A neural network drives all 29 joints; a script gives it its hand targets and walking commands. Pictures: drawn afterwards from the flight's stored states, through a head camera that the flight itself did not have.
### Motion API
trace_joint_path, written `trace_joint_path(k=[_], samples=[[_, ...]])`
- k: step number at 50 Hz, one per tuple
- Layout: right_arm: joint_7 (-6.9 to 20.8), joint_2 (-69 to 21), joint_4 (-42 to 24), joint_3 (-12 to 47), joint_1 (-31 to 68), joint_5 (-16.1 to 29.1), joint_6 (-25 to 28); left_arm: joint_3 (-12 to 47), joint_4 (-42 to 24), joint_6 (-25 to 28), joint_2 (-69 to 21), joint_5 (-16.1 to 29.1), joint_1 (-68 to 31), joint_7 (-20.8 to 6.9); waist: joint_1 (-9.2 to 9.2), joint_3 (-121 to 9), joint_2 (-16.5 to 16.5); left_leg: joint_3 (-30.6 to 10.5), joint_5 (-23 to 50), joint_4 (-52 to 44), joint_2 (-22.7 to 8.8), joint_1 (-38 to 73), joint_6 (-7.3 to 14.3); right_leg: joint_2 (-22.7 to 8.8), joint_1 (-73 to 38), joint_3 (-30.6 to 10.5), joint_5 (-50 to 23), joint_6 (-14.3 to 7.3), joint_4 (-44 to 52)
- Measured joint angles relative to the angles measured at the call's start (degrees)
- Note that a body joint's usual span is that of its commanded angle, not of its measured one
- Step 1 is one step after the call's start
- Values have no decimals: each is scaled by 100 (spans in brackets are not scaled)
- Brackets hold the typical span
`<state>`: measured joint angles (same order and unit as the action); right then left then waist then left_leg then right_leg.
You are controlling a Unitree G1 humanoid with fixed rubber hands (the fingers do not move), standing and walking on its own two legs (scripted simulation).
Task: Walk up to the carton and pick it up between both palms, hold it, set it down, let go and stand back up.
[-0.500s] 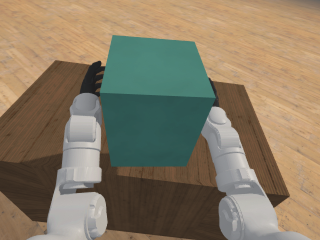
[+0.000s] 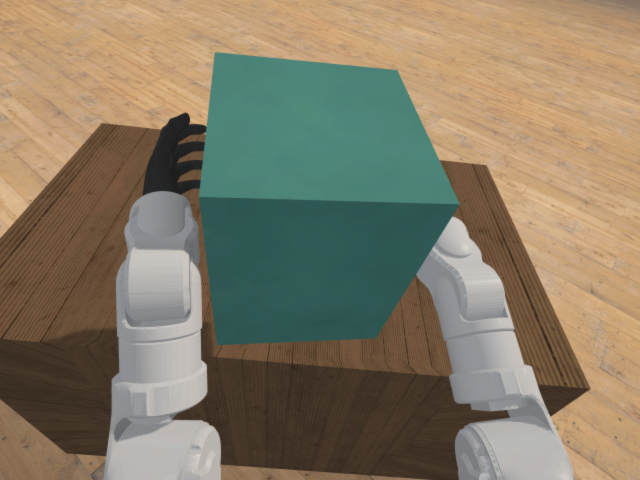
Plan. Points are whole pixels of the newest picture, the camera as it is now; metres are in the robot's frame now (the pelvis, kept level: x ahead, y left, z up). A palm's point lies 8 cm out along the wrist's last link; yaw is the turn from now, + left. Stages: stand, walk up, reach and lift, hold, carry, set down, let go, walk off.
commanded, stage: reach and lift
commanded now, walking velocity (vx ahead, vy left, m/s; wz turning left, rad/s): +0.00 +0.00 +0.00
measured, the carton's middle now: (304, 211) +0.37 -0.01 +0.18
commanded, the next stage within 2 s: hold in 0.46 s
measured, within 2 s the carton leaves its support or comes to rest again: neither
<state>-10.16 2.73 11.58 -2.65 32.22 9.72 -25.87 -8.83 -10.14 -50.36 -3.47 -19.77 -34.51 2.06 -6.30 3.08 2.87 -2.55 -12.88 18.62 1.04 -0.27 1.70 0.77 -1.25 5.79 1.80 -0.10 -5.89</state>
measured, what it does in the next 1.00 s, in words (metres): shifts its weight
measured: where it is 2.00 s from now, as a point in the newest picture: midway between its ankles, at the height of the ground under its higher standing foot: outside the picture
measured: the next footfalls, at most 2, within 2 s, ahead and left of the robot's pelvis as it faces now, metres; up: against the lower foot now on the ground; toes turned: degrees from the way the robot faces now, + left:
none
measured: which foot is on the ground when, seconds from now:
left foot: down 0.00-1.00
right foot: down 0.00-1.00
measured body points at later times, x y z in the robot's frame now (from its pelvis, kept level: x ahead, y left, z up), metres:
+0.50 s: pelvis -0.04 -0.02 +0.00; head -0.06 +0.01 +0.45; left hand +0.35 +0.12 +0.23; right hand +0.35 -0.18 +0.22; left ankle -0.03 +0.09 -0.75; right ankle +0.02 -0.12 -0.75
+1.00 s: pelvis -0.04 -0.05 +0.00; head -0.05 -0.02 +0.45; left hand +0.36 +0.11 +0.23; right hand +0.36 -0.19 +0.22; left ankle -0.03 +0.09 -0.75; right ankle +0.02 -0.12 -0.75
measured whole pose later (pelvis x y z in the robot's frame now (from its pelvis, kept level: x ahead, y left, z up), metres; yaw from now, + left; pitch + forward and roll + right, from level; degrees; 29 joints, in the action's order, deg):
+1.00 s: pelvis -0.04 -0.05 +0.00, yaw +1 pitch -2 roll +0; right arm -13.8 0.2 20.2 -7.7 45.2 7.9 -28.8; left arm -18.4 5.8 -48.9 0.2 -17.6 -46.7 -4.0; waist -5.3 0.4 4.1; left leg -4.8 -7.3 16.6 -0.5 -7.2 -1.0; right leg 2.0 7.9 8.3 0.1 -4.0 -9.7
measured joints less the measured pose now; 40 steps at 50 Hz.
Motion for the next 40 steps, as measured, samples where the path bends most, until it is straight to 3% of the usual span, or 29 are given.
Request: trace_joint_path(k=[15, 29, 40], samples=[[-77, 49, 27, -99, 337, 274, -356, -199, 63, -434, -43, -44, -144, -107, -61, 66, -37, 9, 124, -43, -6, 126, -23, 5, -123, -6, -125, -32, 41], [87, -112, 1062, -627, 1229, -202, -197, -751, 1341, -84, 61, -122, -1122, -276, 72, 142, -11, -55, 383, -57, -20, -164, -122, -1, 319, 70, -161, -167, -316], [-66, -172, 1143, -703, 1458, -284, -223, -846, 1748, 185, 273, 102, -1302, -372, 74, -129, -2, -189, 500, -86, -96, -581, -247, 72, 735, 206, -198, -306, -356]])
